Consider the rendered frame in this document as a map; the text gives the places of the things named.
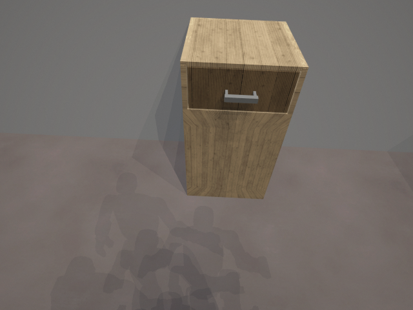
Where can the cabinet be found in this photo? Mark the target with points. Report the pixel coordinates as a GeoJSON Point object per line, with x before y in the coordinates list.
{"type": "Point", "coordinates": [232, 153]}

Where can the drawer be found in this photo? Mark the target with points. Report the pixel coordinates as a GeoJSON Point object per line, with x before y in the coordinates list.
{"type": "Point", "coordinates": [207, 85]}

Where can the handle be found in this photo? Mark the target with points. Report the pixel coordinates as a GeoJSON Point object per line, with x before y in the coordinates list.
{"type": "Point", "coordinates": [232, 98]}

